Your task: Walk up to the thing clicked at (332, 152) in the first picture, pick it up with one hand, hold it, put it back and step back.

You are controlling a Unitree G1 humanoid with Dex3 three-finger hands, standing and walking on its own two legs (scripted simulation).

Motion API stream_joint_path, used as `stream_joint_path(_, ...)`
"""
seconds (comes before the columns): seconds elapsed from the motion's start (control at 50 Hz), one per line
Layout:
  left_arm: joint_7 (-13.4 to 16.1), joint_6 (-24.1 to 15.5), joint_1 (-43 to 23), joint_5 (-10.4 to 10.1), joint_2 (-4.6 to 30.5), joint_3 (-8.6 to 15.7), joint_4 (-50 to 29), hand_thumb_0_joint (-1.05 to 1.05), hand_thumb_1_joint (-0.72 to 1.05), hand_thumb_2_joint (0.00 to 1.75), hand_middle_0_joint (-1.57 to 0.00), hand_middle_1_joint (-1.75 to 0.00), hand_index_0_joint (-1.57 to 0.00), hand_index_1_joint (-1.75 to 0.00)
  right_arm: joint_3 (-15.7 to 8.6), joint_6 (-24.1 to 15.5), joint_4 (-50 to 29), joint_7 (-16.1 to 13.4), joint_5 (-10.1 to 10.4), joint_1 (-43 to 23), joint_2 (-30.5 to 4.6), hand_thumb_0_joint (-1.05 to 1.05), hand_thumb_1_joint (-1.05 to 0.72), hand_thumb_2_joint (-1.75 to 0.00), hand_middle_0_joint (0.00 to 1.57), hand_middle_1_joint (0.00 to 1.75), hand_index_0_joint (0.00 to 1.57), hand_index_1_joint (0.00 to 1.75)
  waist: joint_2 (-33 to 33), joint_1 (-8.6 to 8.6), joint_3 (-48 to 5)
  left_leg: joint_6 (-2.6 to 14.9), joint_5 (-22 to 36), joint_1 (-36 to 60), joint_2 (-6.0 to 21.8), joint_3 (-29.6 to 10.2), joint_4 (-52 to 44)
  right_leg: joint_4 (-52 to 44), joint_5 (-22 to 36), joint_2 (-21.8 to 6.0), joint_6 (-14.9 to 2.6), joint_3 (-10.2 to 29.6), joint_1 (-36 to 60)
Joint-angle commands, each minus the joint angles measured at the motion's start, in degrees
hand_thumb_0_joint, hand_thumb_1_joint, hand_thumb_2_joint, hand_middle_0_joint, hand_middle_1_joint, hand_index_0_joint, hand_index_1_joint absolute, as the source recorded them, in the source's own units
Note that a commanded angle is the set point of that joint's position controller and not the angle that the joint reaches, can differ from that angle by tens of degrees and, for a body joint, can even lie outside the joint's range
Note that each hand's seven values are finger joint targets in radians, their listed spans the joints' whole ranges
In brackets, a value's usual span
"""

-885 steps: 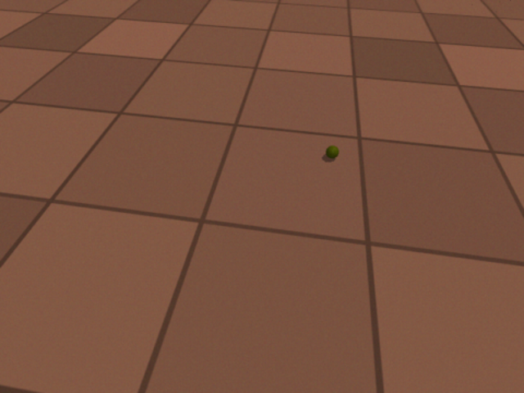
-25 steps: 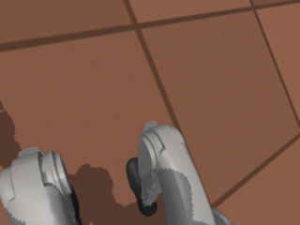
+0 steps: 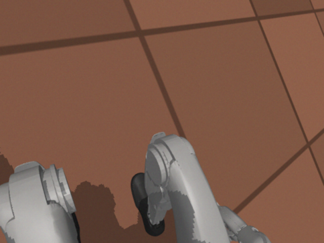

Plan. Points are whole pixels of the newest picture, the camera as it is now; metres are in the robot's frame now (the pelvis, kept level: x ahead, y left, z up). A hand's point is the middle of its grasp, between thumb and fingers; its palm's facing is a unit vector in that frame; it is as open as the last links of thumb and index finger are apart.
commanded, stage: rest palm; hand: left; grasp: from above
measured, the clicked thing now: out of the picture +0.40 +0.37 -0.26
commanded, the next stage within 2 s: close in 0.04 s
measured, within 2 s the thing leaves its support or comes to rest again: neither
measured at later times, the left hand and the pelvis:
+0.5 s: hand out of the picture +0.40 +0.37 -0.24, palm faces -0.39 -0.18 -0.90, open 12.9 cm; pelvis +0.00 +0.00 +0.00, yaw -1 degrees
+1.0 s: hand out of the picture +0.39 +0.36 -0.24, palm faces -0.39 -0.17 -0.90, open 10.6 cm; pelvis +0.00 +0.00 +0.00, yaw -1 degrees
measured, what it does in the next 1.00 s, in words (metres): stands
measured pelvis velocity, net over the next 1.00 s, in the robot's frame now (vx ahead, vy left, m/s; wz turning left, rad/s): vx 0.00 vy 0.00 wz -0.02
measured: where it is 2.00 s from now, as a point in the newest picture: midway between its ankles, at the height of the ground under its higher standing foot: (114, 230)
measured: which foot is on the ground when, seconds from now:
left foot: down 0.00-1.00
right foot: down 0.00-1.00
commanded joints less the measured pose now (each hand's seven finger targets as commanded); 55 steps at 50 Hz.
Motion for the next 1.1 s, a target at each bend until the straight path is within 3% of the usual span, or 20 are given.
stream_joint_path(0.0, 1.0, -2.3, -11.6, -1.2, 13.6, -0.4, -6.6, 0.00, -0.53, 0.98, -0.06, -1.00, -0.06, -1.01, -4.7, 0.6, 0.0, -0.4, 0.6, 10.5, -18.6, 0.00, -0.89, -0.90, 0.20, 0.30, 0.20, 0.30, 29.1, -1.56, -35.5, -0.52, 11.9, 30.0, 0.8, 4.6, -15.0, -12.0, 15.8, 2.3, -3.43, -4.9, 17.4)
stream_joint_path(0.04, 0.9, -3.3, -11.6, -1.0, 13.5, -0.7, -6.8, 0.00, -0.52, 0.98, -0.06, -1.00, -0.06, -1.00, -3.7, 0.8, 0.2, -0.2, 0.4, 11.3, -18.0, 0.00, -0.89, -0.90, 0.20, 0.30, 0.20, 0.30, 28.1, -2.19, -35.3, -0.38, 12.0, 29.5, 0.6, 4.7, -14.4, -12.0, 15.9, 2.2, -3.27, -5.1, 18.2)
stream_joint_path(0.2, 4.6, -5.2, -10.2, 0.7, 17.3, 1.4, -7.5, 0.00, -0.39, 0.94, -0.13, -1.01, -0.15, -0.99, -3.0, 0.9, -0.1, -0.5, -0.2, 9.5, -19.0, 0.00, -0.88, -0.90, 0.20, 0.30, 0.20, 0.30, 28.8, -0.56, -35.0, -0.54, 10.4, 29.0, 1.0, 4.4, -15.0, -12.1, 13.7, 3.0, -3.66, -5.4, 17.8)
stream_joint_path(0.24, 5.1, -4.5, -11.1, 0.8, 14.4, -1.1, -8.0, 0.00, -0.37, 0.94, -0.14, -1.01, -0.15, -0.99, -3.2, 0.5, -0.5, -0.4, -0.4, 9.1, -19.2, 0.00, -0.88, -0.90, 0.20, 0.30, 0.20, 0.30, 28.6, -1.07, -35.6, -0.52, 10.4, 29.3, 1.1, 4.3, -14.8, -12.0, 13.9, 3.2, -3.71, -5.3, 17.4)
stream_joint_path(0.28, 5.7, -3.8, -10.2, 0.9, 16.8, 0.8, -6.8, 0.00, -0.34, 0.91, -0.17, -0.98, -0.18, -0.97, -3.3, 0.1, -0.7, -0.3, -0.3, 10.3, -19.9, 0.00, -0.88, -0.90, 0.20, 0.30, 0.20, 0.30, 28.9, -1.13, -35.1, -0.50, 10.6, 29.6, 1.0, 4.3, -14.7, -11.7, 14.4, 2.9, -3.54, -5.6, 17.2)
stream_joint_path(0.3, 5.5, -3.4, -11.0, 1.2, 15.8, -0.7, -7.8, 0.00, -0.33, 0.88, -0.17, -0.97, -0.19, -0.95, -3.5, -0.1, -0.3, -0.2, -0.1, 9.8, -19.8, 0.00, -0.88, -0.90, 0.20, 0.30, 0.20, 0.30, 29.7, -0.72, -35.0, -0.71, 10.5, 30.2, 1.1, 4.2, -15.1, -11.6, 13.9, 3.0, -3.65, -5.6, 16.5)
stream_joint_path(0.34, 5.8, -2.5, -10.3, 1.0, 18.4, 2.1, -6.3, 0.00, -0.30, 0.90, -0.20, -0.96, -0.21, -0.94, -3.7, -0.1, 0.1, -0.1, -0.2, 10.6, -20.1, 0.00, -0.88, -0.90, 0.20, 0.30, 0.20, 0.30, 29.1, -0.62, -34.3, -0.64, 10.4, 29.0, 1.2, 4.0, -15.1, -11.8, 13.9, 3.0, -3.50, -5.5, 16.6)
stream_joint_path(0.42, 4.6, -0.9, -11.1, 0.6, 17.2, 1.3, -4.7, 0.00, -0.28, 0.85, -0.22, -0.93, -0.23, -0.92, -3.9, -0.5, -0.5, 0.1, -0.3, 11.2, -20.0, 0.00, -0.89, -0.90, 0.20, 0.30, 0.20, 0.30, 28.4, -1.71, -33.1, -0.34, 9.8, 28.2, 1.0, 4.5, -14.5, -12.1, 13.9, 2.9, -3.39, -5.2, 16.7)
stream_joint_path(0.46, 3.9, -0.9, -11.0, -0.4, 18.7, 2.6, -6.0, 0.00, -0.26, 0.83, -0.23, -0.92, -0.25, -0.90, -3.8, -0.6, -0.3, 0.0, 0.1, 11.0, -20.4, 0.00, -0.88, -0.90, 0.20, 0.30, 0.20, 0.30, 29.6, -0.93, -33.9, -0.70, 10.9, 29.4, 1.0, 3.7, -15.6, -11.5, 14.4, 2.5, -3.48, -5.6, 16.7)
stream_joint_path(0.58, 0.7, -2.1, -10.9, -1.4, 15.2, -0.8, -5.8, 0.00, -0.19, 0.77, -0.28, -0.90, -0.30, -0.87, -3.9, -0.6, -0.6, 0.1, 0.2, 10.2, -19.7, 0.00, -0.89, -0.90, 0.20, 0.30, 0.20, 0.30, 29.6, -2.21, -33.2, -0.82, 10.7, 30.1, 1.2, 3.8, -14.8, -11.5, 14.6, 2.5, -3.34, -5.5, 16.6)
stream_joint_path(0.64, 0.4, -3.3, -9.6, -1.6, 16.1, -0.2, -7.0, 0.00, -0.17, 0.74, -0.29, -0.88, -0.32, -0.85, -3.1, 0.0, -0.5, 0.0, 0.3, 10.9, -19.4, 0.00, -0.89, -0.90, 0.20, 0.30, 0.20, 0.30, 28.6, -1.66, -34.5, -0.61, 12.9, 30.1, 1.0, 4.2, -14.4, -12.2, 16.5, 2.6, -3.17, -5.4, 19.5)
stream_joint_path(0.8, 4.2, -5.8, -9.1, 0.4, 17.1, 1.5, -8.9, 0.00, -0.02, 0.74, -0.38, -0.86, -0.41, -0.83, -3.1, 0.8, -0.6, -0.2, -0.5, 9.5, -20.3, 0.00, -0.88, -0.90, 0.20, 0.30, 0.20, 0.30, 29.3, -0.80, -35.3, -0.77, 12.3, 30.0, 1.1, 4.0, -14.9, -12.0, 15.7, 3.1, -3.40, -6.1, 18.8)
stream_joint_path(0.82, 4.5, -5.7, -9.1, 0.7, 15.3, -0.1, -7.4, 0.00, -0.02, 0.75, -0.39, -0.86, -0.42, -0.83, -3.2, 0.5, -0.7, -0.1, -0.6, 8.6, -20.1, 0.00, -0.88, -0.90, 0.20, 0.30, 0.20, 0.30, 29.0, -1.52, -33.1, -0.84, 10.6, 29.4, 1.2, 3.7, -14.8, -11.4, 14.2, 3.0, -3.52, -6.4, 16.6)
stream_joint_path(0.86, 5.4, -5.1, -10.0, 1.3, 16.7, 0.6, -7.9, 0.00, 0.01, 0.75, -0.42, -0.86, -0.45, -0.83, -3.3, 0.1, -0.2, -0.1, -0.8, 8.5, -20.3, 0.00, -0.88, -0.90, 0.20, 0.30, 0.20, 0.30, 29.4, -1.13, -33.3, -0.97, 9.6, 30.0, 1.4, 3.5, -15.3, -11.7, 13.1, 3.3, -3.65, -6.2, 16.1)
stream_joint_path(0.88, 5.7, -4.7, -10.5, 1.7, 15.1, -0.8, -8.2, 0.00, 0.03, 0.73, -0.43, -0.84, -0.46, -0.81, -3.3, -0.2, -0.9, 0.0, -0.8, 8.6, -20.4, 0.00, -0.88, -0.90, 0.20, 0.30, 0.20, 0.30, 29.5, -1.79, -33.5, -0.87, 9.6, 30.0, 1.2, 3.7, -15.0, -11.7, 13.3, 3.1, -3.58, -6.2, 16.1)
stream_joint_path(0.9, 6.4, -4.4, -10.4, 1.2, 16.2, 0.6, -7.7, 0.00, 0.05, 0.72, -0.45, -0.83, -0.48, -0.80, -3.5, -0.3, -0.2, 0.0, -0.8, 8.5, -20.5, 0.00, -0.88, -0.90, 0.20, 0.30, 0.20, 0.30, 28.8, -1.20, -33.7, -0.91, 8.9, 29.8, 1.4, 3.3, -15.6, -11.9, 12.6, 3.2, -3.66, -6.3, 16.0)
stream_joint_path(1.0, 6.1, -2.0, -10.6, 1.2, 15.8, 0.0, -4.8, 0.00, 0.09, 0.70, -0.48, -0.83, -0.51, -0.79, -3.5, -1.1, -0.1, 0.6, -0.6, 9.7, -20.4, 0.00, -0.88, -0.90, 0.20, 0.30, 0.20, 0.30, 28.3, -1.98, -32.5, -0.55, 10.0, 28.1, 1.2, 4.1, -14.4, -12.2, 14.1, 3.0, -3.34, -5.6, 16.2)
stream_joint_path(1.02, 6.0, -1.8, -11.3, 0.6, 16.9, 1.0, -6.3, 0.00, 0.11, 0.69, -0.49, -0.82, -0.52, -0.78, -3.7, -1.1, 0.1, 0.5, -0.4, 9.8, -20.5, 0.00, -0.88, -0.90, 0.20, 0.30, 0.20, 0.30, 28.7, -1.54, -33.0, -0.63, 10.0, 28.3, 1.2, 3.9, -15.0, -12.2, 13.8, 3.0, -3.38, -5.8, 16.3)
stream_joint_path(1.06, 5.1, -1.6, -12.0, -0.1, 15.4, -0.6, -6.1, 0.00, 0.13, 0.69, -0.50, -0.82, -0.54, -0.78, -4.0, -1.5, -0.1, 0.5, -0.1, 8.7, -20.3, 0.00, -0.88, -0.90, 0.20, 0.30, 0.20, 0.30, 29.3, -1.35, -33.1, -0.77, 9.6, 28.9, 1.2, 3.8, -14.9, -11.8, 13.1, 2.8, -3.48, -5.6, 15.2)
stream_joint_path(1.08, 4.8, -1.3, -10.4, -0.3, 16.3, 0.8, -4.3, 0.00, 0.13, 0.66, -0.50, -0.82, -0.54, -0.78, -3.8, -1.4, 0.0, 0.4, -0.3, 9.4, -20.5, 0.00, -0.88, -0.90, 0.20, 0.30, 0.20, 0.30, 28.6, -1.65, -33.5, -0.72, 10.2, 29.2, 1.3, 3.5, -15.0, -12.0, 14.0, 2.9, -3.37, -5.9, 16.2)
